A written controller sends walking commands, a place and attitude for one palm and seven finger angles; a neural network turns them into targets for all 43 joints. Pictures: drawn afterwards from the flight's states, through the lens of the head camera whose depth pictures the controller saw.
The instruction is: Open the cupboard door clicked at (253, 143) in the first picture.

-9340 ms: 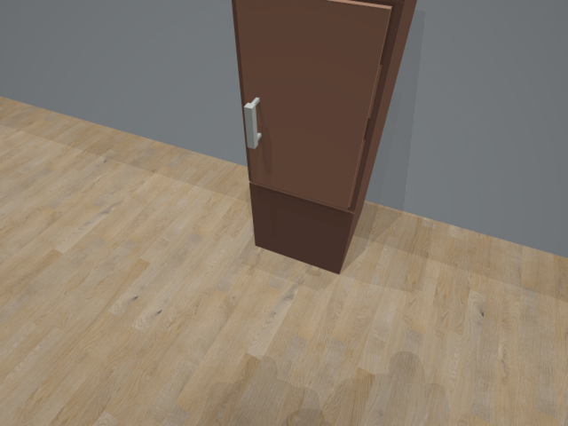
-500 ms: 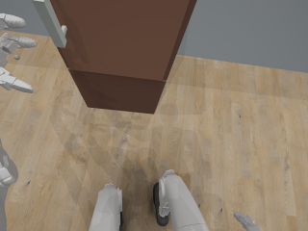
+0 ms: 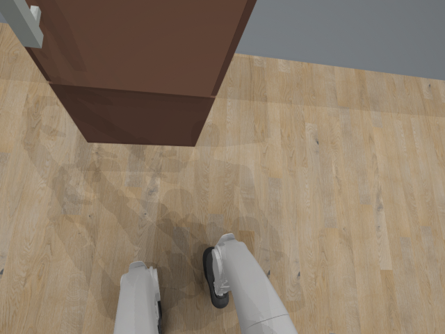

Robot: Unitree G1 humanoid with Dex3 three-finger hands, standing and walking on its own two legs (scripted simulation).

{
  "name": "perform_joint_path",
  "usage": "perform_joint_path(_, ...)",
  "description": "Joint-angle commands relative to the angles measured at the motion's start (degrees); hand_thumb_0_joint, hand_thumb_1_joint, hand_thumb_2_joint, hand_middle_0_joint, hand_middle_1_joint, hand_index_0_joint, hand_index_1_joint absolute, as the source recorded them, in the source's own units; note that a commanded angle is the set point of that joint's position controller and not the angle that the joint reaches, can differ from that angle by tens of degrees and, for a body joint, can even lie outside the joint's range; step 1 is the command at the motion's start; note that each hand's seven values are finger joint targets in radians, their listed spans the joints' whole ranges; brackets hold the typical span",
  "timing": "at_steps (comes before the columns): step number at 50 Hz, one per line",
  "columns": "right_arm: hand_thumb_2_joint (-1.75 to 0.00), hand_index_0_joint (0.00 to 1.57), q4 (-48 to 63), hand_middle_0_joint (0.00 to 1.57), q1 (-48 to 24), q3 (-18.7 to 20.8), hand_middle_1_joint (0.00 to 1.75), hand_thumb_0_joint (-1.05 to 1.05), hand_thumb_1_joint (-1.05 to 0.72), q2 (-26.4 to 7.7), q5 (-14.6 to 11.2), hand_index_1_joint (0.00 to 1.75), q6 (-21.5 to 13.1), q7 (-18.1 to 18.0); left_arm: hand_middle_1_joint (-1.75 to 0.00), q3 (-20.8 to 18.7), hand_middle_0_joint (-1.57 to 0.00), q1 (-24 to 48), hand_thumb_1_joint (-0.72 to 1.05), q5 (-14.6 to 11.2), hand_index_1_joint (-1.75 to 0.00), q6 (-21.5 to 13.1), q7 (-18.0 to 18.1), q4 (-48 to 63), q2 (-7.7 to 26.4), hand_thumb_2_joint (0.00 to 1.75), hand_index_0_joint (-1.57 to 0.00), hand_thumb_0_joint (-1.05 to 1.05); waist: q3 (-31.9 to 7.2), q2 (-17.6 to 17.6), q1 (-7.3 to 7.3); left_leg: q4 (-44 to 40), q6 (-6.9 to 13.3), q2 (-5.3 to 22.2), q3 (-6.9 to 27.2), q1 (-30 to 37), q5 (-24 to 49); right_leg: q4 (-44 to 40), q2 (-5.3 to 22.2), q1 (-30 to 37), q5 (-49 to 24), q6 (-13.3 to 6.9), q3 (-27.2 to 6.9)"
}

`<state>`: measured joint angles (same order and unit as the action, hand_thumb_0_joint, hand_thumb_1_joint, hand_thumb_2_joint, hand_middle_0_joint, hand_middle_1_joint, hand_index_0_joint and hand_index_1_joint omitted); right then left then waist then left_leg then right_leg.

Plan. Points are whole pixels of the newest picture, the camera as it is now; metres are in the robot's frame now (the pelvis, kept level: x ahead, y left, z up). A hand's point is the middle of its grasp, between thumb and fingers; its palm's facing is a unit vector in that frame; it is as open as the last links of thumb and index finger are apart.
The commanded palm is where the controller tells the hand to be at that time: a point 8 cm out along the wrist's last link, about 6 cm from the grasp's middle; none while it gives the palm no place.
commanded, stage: move the hooked fingers beside the handle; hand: left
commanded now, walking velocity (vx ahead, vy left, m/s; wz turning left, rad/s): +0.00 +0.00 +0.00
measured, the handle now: out of the picture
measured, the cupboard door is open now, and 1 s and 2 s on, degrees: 0 0 0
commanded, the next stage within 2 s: slide the fingers in behind the handle in 0.70 s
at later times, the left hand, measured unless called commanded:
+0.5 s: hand out of the picture +0.57 +0.26 +0.07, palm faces -0.11 -0.99 -0.05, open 14.0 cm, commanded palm +0.57 +0.28 +0.07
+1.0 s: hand out of the picture +0.56 +0.25 +0.06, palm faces -0.12 -0.99 -0.04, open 14.0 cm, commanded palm +0.56 +0.27 +0.07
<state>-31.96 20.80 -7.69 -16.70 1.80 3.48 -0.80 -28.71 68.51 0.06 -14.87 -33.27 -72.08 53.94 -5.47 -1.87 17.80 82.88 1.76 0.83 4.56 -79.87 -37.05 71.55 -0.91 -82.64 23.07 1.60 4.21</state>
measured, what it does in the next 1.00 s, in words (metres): stands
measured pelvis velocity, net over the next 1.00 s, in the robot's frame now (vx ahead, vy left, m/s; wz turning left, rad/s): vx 0.01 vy -0.01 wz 0.00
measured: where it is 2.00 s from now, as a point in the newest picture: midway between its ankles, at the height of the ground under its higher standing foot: (186, 309)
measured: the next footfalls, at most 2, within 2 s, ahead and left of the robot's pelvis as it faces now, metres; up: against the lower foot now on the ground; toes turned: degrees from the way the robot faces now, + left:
none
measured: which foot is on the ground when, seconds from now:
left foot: down 0.00-1.00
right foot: down 0.00-1.00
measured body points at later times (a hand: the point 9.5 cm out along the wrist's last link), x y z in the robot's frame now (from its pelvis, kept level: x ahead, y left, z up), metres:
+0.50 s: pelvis +0.02 +0.00 +0.02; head +0.23 +0.05 +0.42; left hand +0.57 +0.32 +0.07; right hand +0.03 -0.27 -0.07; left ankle +0.00 +0.09 -0.59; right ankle +0.09 -0.14 -0.59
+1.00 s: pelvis +0.01 -0.01 +0.01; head +0.23 +0.04 +0.40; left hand +0.56 +0.31 +0.07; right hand +0.02 -0.27 -0.08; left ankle +0.00 +0.09 -0.59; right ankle +0.09 -0.14 -0.59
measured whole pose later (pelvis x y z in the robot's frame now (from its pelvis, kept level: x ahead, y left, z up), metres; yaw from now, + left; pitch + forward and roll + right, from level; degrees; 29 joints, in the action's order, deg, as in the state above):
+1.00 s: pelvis +0.01 -0.01 +0.01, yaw +0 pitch +34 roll -7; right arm -31.8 19.5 -6.7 -15.6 1.6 4.8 0.4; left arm -28.6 61.7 -2.3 -14.6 -33.2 -66.3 49.2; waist -5.8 -1.5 15.7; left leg 80.5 1.0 1.6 4.8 -76.8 -37.3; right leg 70.0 -1.6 -80.1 23.6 0.8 4.4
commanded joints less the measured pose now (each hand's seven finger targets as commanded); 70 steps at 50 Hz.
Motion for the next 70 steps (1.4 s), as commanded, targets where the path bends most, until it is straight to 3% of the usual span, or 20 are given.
perform_joint_path(1,-0.90,0.20,1.8,0.20,13.5,5.2,0.30,0.00,-0.90,-13.6,0.3,0.30,0.5,-1.0,-1.20,-1.8,-0.30,18.8,-0.50,-1.0,-1.20,-1.8,0.3,11.8,14.9,0.30,-0.30,0.00,-35.8,-18.7,-1.15,-11.1,-1.3,1.6,3.1,30.0,38.0,-4.4,-1.8,17.6,-11.0,-3.1,1.1)
perform_joint_path(9,-0.90,0.20,1.8,0.20,14.0,6.4,0.30,0.00,-0.90,-12.9,0.2,0.30,1.0,0.3,-1.20,-5.1,-0.30,17.6,-0.50,-3.5,-1.20,-4.1,1.4,24.6,15.3,0.30,-0.30,0.00,-43.3,-24.3,-3.19,-12.4,-3.3,2.5,4.7,41.9,50.2,-5.8,-2.1,18.8,-14.5,-3.3,1.1)
perform_joint_path(12,-0.90,0.20,1.1,0.20,13.7,6.3,0.30,0.00,-0.90,-12.5,0.0,0.30,1.2,0.3,-1.20,-4.0,-0.30,15.1,-0.50,-3.4,-1.20,-2.6,1.9,20.6,12.9,0.30,-0.30,0.00,-37.2,-19.9,-2.53,-12.9,-2.1,2.3,3.5,37.0,46.2,-6.9,-2.3,20.4,-14.5,-3.0,1.0)
perform_joint_path(13,-0.90,0.20,1.0,0.20,13.8,6.2,0.30,0.00,-0.90,-12.1,0.1,0.30,1.1,0.4,-1.20,-2.7,-0.30,14.6,-0.50,-3.1,-1.20,-2.3,1.8,18.9,11.1,0.30,-0.30,0.00,-35.5,-20.6,-2.25,-13.0,-1.8,2.2,3.4,36.6,46.1,-7.0,-2.2,19.6,-14.5,-3.2,1.0)
perform_joint_path(16,-0.90,0.20,1.2,0.20,13.9,6.0,0.30,0.00,-0.90,-12.2,0.1,0.30,1.4,0.2,-1.20,-1.9,-0.30,12.2,-0.50,-2.5,-1.20,-1.1,2.0,14.6,10.5,0.30,-0.30,0.00,-31.9,-16.5,-2.06,-13.1,-0.8,1.8,1.9,31.1,41.0,-7.4,-2.4,22.0,-14.5,-2.9,0.7)
perform_joint_path(18,-0.90,0.20,1.6,0.20,13.6,6.1,0.30,0.00,-0.90,-11.9,0.1,0.30,1.3,0.0,-1.20,-0.6,-0.30,12.2,-0.50,-2.5,-1.20,-1.8,1.7,14.3,8.9,0.30,-0.30,0.00,-31.2,-16.9,-1.86,-13.2,-0.6,1.7,1.8,30.9,41.2,-7.3,-2.3,21.8,-15.3,-3.2,0.6)
perform_joint_path(22,-0.90,0.20,1.5,0.20,12.8,6.7,0.30,0.00,-0.90,-11.8,0.2,0.30,1.1,0.1,-1.20,-1.3,-0.30,11.8,-0.50,-4.1,-1.20,-4.2,1.2,17.2,8.4,0.30,-0.30,0.00,-34.9,-16.9,-2.45,-12.7,-0.9,1.7,1.4,33.1,43.6,-7.4,-2.5,23.9,-17.5,-3.1,0.1)
perform_joint_path(27,-0.90,0.20,1.3,0.20,12.0,6.4,0.30,0.00,-0.90,-11.9,-0.1,0.30,1.1,-0.2,-1.20,-2.1,-0.30,13.6,-0.50,-4.2,-1.20,-4.8,1.3,14.6,9.9,0.30,-0.30,0.00,-32.9,-14.7,-1.75,-12.1,0.0,1.1,0.7,27.9,38.3,-6.8,-2.4,25.5,-16.9,-3.0,-0.2)
perform_joint_path(33,-0.90,0.20,1.9,0.20,11.4,6.1,0.30,0.00,-0.90,-11.7,-0.1,0.30,1.0,-0.2,-1.20,-3.8,-0.30,15.7,-0.50,-3.1,-1.20,-6.0,1.8,17.5,13.9,0.30,-0.30,0.00,-37.2,-17.9,-2.49,-10.5,0.1,0.9,0.4,28.3,39.7,-5.2,-2.1,26.8,-19.0,-3.3,-1.1)
perform_joint_path(35,-0.90,0.20,1.8,0.20,11.2,5.9,0.30,0.00,-0.90,-12.0,-0.1,0.30,1.1,-0.3,-1.20,-4.2,-0.30,15.7,-0.50,-2.9,-1.20,-5.7,1.4,16.8,15.1,0.30,-0.30,0.00,-37.7,-17.6,-2.52,-10.5,0.1,0.9,0.4,27.8,38.8,-5.1,-2.1,27.2,-18.5,-3.1,-0.9)
perform_joint_path(38,-0.90,0.20,1.7,0.20,11.2,5.9,0.30,0.00,-0.90,-12.0,-0.2,0.30,1.0,-0.3,-1.20,-2.6,-0.30,17.6,-0.50,-3.1,-1.20,-5.0,0.7,16.6,13.5,0.30,-0.30,0.00,-37.2,-17.9,-1.46,-10.2,0.4,0.8,0.6,27.6,37.7,-5.1,-2.0,26.0,-17.7,-3.1,-0.9)
perform_joint_path(41,-0.90,0.20,1.9,0.20,11.5,5.8,0.30,0.00,-0.90,-12.3,-0.3,0.30,1.1,-0.4,-1.20,-4.5,-0.30,15.0,-0.50,-3.4,-1.20,-3.9,0.1,16.2,15.7,0.30,-0.30,0.00,-39.6,-16.9,-2.52,-10.1,0.5,0.8,0.5,26.9,37.7,-5.0,-2.1,28.1,-18.5,-2.9,-0.9)
perform_joint_path(44,-0.90,0.20,1.7,0.20,11.6,6.1,0.30,0.00,-0.90,-12.2,-0.3,0.30,0.8,-0.1,-1.20,-1.7,-0.30,15.7,-0.50,-3.9,-1.20,-3.3,-0.3,17.6,11.6,0.30,-0.30,0.00,-39.1,-17.5,-1.85,-10.4,0.4,1.1,0.7,28.5,37.7,-5.5,-2.1,26.0,-17.6,-2.8,-0.7)
perform_joint_path(52,-0.90,0.20,1.0,0.20,12.1,6.2,0.30,0.00,-0.90,-11.9,-0.1,0.30,0.5,0.2,-1.20,-0.8,-0.30,16.7,-0.50,-4.2,-1.20,-3.3,2.2,18.5,8.3,0.30,-0.30,0.00,-36.0,-16.4,-1.76,-12.1,0.0,1.0,1.3,28.6,34.0,-6.4,-2.3,23.5,-13.3,-3.0,-0.1)
perform_joint_path(55,-0.90,0.20,0.8,0.20,12.4,6.5,0.30,0.00,-0.90,-11.6,0.0,0.30,0.3,0.5,-1.20,0.1,-0.30,16.6,-0.50,-3.6,-1.20,-4.2,3.7,19.6,6.6,0.30,-0.30,0.00,-36.4,-19.7,-2.29,-12.7,-0.9,1.1,1.8,32.5,37.0,-6.5,-2.1,21.1,-12.7,-3.3,0.2)
perform_joint_path(57,-0.90,0.20,0.6,0.20,12.3,6.3,0.30,0.00,-0.90,-11.7,0.0,0.30,0.4,0.5,-1.20,-0.8,-0.30,15.7,-0.50,-3.4,-1.20,-4.3,4.7,16.8,7.3,0.30,-0.30,0.00,-33.7,-16.0,-1.96,-13.1,-0.7,1.1,1.6,29.5,33.8,-6.8,-2.3,21.7,-11.6,-3.2,0.3)
perform_joint_path(60,-0.90,0.20,1.1,0.20,11.9,6.1,0.30,0.00,-0.90,-11.5,0.0,0.30,0.4,0.5,-1.20,0.2,-0.30,16.9,-0.50,-2.8,-1.20,-4.8,5.5,16.0,6.5,0.30,-0.30,0.00,-33.0,-16.6,-1.90,-13.5,-0.5,0.7,1.3,27.8,31.6,-6.7,-2.1,22.3,-10.9,-3.3,0.1)
perform_joint_path(62,-0.90,0.20,1.2,0.20,12.0,6.0,0.30,0.00,-0.90,-11.4,0.0,0.30,0.4,0.6,-1.20,0.4,-0.30,16.3,-0.50,-2.5,-1.20,-4.9,6.0,14.4,6.0,0.30,-0.30,0.00,-31.9,-14.8,-1.62,-13.5,-0.2,0.6,0.9,26.2,29.7,-7.0,-2.2,22.9,-10.5,-3.2,-0.1)
perform_joint_path(65,-0.90,0.20,1.1,0.20,12.1,6.3,0.30,0.00,-0.90,-11.4,0.1,0.30,0.4,0.7,-1.20,1.6,-0.30,17.1,-0.50,-2.2,-1.20,-6.0,5.9,16.3,4.7,0.30,-0.30,0.00,-34.5,-17.0,-1.86,-13.6,-0.6,0.6,1.2,28.7,31.3,-6.6,-2.0,22.5,-10.9,-3.4,-0.2)
perform_joint_path(70,-0.90,0.20,0.6,0.20,12.4,6.6,0.30,0.00,-0.90,-11.5,0.1,0.30,0.4,0.6,-1.20,2.2,-0.30,18.4,-0.50,-3.5,-1.20,-6.1,5.7,15.9,2.3,0.30,-0.30,0.00,-35.6,-15.4,-1.08,-13.5,-0.5,0.6,1.7,29.2,31.2,-6.8,-2.0,22.2,-11.0,-3.2,-0.1)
